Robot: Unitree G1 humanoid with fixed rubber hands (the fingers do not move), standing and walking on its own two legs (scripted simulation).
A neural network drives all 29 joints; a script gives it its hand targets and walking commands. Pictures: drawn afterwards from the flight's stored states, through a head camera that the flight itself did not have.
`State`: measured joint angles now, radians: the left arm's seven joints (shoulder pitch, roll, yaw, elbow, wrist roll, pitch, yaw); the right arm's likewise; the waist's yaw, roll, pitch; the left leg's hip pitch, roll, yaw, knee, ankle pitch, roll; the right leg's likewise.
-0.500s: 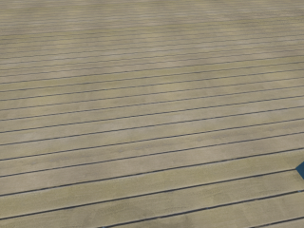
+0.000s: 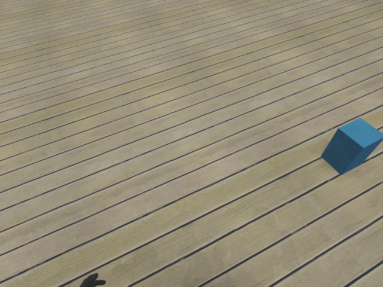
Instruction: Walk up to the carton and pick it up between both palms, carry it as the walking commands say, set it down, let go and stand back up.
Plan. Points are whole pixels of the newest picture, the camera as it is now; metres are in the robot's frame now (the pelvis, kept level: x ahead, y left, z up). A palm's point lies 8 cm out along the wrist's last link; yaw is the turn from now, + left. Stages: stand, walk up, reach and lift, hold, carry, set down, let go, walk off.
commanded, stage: walk up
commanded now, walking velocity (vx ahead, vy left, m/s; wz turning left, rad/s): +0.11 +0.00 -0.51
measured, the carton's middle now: (350, 147) +0.94 -0.86 -0.64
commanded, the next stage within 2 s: none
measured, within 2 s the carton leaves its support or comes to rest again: neither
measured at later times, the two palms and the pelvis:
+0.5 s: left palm (88, 284) +0.16 +0.26 -0.11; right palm out of the picture -0.02 -0.25 -0.09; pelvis +0.01 +0.03 +0.01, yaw -15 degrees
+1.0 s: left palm (175, 223) +0.30 +0.07 -0.11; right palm out of the picture +0.15 -0.42 -0.11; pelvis +0.17 -0.15 +0.01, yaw -29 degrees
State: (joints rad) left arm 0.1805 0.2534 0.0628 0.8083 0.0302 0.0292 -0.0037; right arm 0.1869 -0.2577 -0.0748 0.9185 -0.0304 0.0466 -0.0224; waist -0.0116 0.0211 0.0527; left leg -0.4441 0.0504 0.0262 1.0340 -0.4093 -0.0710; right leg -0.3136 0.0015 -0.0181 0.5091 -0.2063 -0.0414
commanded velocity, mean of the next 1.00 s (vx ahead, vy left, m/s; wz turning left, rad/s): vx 0.37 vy -0.03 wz -0.48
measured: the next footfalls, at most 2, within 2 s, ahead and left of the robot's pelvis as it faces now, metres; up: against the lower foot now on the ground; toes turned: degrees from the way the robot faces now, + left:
left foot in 0.26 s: +0.04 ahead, +0.14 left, +0.00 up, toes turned -7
right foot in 0.76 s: +0.13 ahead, -0.23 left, +0.00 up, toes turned -31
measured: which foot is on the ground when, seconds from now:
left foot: up 0.00-0.24, down 0.26-0.76, up 0.78-1.00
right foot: down 0.00-0.28, up 0.30-0.74, down 0.76-1.00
